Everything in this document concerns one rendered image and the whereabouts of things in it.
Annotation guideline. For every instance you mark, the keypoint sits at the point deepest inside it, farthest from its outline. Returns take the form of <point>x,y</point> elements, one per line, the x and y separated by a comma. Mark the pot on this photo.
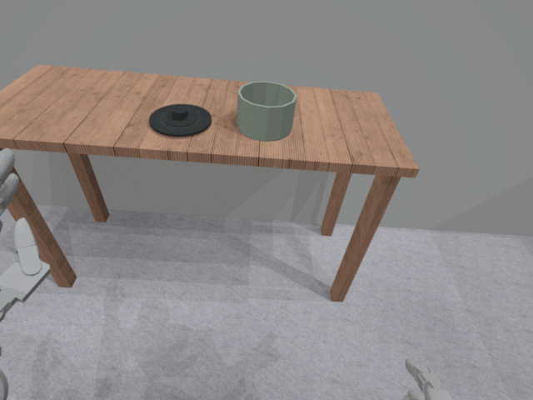
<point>265,110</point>

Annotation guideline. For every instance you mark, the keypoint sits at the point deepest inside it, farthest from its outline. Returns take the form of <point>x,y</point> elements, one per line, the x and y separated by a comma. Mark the knob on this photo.
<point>179,112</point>

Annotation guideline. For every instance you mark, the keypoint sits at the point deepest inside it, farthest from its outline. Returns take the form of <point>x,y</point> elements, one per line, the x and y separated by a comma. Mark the robot right hand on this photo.
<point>428,383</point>

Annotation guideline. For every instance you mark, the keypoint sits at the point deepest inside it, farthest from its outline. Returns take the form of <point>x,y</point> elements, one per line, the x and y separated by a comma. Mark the robot left hand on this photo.
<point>20,280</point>

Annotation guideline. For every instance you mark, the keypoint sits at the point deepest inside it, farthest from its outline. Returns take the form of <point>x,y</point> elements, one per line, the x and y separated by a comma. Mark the lid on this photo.
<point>197,121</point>

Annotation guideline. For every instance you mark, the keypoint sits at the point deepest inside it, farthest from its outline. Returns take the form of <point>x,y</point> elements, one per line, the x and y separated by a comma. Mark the table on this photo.
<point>81,111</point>

